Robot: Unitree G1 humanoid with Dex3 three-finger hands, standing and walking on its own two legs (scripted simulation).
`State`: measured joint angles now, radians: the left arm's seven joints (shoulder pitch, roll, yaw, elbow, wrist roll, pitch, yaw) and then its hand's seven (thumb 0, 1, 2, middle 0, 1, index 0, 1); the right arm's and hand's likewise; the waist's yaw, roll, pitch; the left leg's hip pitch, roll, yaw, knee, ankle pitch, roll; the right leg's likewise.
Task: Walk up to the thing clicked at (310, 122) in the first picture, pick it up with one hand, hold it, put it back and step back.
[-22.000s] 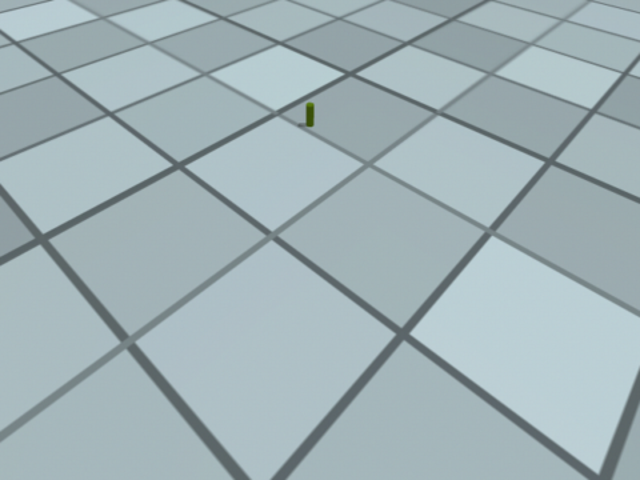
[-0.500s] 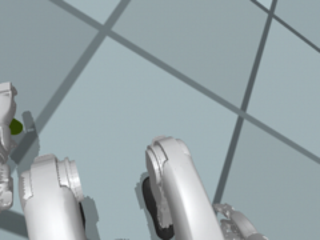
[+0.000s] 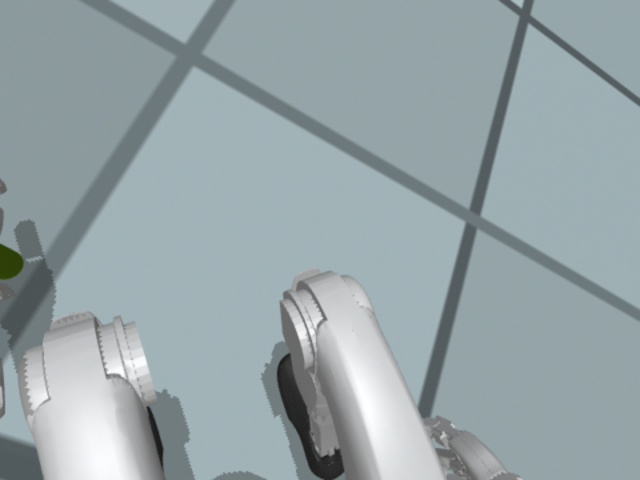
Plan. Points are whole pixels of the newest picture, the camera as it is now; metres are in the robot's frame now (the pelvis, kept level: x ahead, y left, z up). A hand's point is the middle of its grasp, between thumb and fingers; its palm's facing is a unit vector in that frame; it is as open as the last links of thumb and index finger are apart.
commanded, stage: rest palm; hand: left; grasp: from above
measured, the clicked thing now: out of the picture +0.41 +0.32 -0.24
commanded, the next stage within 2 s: close in 0.74 s
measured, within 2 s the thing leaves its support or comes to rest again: neither
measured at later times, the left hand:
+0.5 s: hand out of the picture +0.41 +0.31 -0.21, palm faces -0.41 -0.16 -0.90, open 13.3 cm
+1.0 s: hand out of the picture +0.41 +0.31 -0.21, palm faces -0.40 -0.16 -0.90, open 12.3 cm
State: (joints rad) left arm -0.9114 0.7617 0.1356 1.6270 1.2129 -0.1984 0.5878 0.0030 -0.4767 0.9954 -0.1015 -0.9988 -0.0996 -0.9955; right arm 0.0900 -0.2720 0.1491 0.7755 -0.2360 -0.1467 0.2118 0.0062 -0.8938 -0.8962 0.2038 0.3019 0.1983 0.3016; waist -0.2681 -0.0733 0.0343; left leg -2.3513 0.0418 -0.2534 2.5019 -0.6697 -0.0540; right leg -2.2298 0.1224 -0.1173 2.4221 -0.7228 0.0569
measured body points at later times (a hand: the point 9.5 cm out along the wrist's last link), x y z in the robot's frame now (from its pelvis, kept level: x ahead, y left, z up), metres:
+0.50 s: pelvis +0.00 +0.00 +0.00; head +0.22 +0.11 +0.37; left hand +0.43 +0.32 -0.16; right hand +0.06 -0.24 -0.09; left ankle +0.07 +0.15 -0.27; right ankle +0.10 -0.12 -0.27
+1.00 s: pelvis +0.00 +0.00 +0.00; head +0.23 +0.11 +0.37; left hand +0.43 +0.32 -0.16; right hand +0.07 -0.25 -0.09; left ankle +0.07 +0.15 -0.27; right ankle +0.10 -0.12 -0.27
